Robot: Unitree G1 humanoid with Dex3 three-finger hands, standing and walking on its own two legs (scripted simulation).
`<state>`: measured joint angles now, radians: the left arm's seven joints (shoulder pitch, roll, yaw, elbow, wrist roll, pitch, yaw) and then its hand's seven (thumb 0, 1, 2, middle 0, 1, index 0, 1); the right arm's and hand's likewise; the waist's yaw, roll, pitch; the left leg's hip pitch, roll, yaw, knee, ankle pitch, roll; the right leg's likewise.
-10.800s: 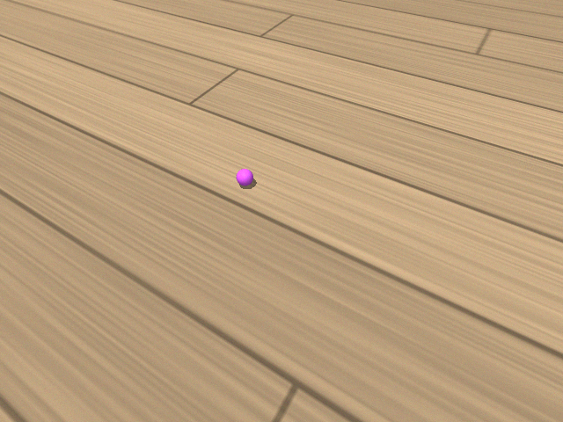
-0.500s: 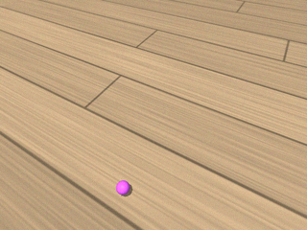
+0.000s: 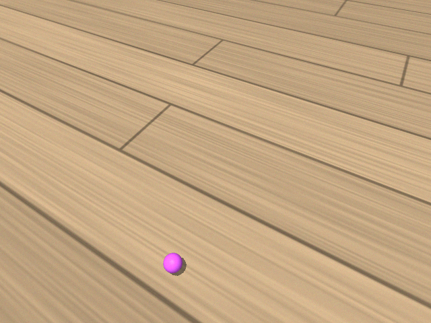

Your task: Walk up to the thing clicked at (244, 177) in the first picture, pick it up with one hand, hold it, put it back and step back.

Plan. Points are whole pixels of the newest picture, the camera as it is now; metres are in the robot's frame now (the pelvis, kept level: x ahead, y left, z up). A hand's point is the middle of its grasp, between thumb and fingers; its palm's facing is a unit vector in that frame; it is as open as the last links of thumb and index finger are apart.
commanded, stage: stand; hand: left
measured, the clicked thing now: (172, 262) +0.50 +0.21 -0.74
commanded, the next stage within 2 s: walk up in 0.76 s
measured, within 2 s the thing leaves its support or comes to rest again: neither
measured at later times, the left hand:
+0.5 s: hand out of the picture +0.08 +0.25 -0.16, palm faces -0.04 -0.94 -0.34, open 7.4 cm
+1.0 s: hand out of the picture +0.09 +0.25 -0.16, palm faces -0.07 -0.92 -0.38, open 7.4 cm
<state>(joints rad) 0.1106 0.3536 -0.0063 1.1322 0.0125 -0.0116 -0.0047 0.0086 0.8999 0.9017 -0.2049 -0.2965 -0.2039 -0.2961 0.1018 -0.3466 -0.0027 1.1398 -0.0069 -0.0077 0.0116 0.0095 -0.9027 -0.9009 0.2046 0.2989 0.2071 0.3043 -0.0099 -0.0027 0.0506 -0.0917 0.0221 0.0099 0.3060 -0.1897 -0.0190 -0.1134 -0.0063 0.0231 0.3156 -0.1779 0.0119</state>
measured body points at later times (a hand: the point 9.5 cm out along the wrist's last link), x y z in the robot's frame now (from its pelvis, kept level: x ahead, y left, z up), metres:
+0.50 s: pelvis +0.01 +0.00 +0.00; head +0.02 +0.00 +0.45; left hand +0.09 +0.30 -0.13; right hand +0.08 -0.30 -0.13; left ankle -0.01 +0.13 -0.75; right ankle +0.00 -0.13 -0.75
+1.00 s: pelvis +0.03 -0.04 -0.01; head +0.04 -0.04 +0.44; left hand +0.09 +0.29 -0.13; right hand +0.05 -0.36 -0.14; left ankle -0.01 +0.13 -0.75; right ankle +0.06 -0.16 -0.74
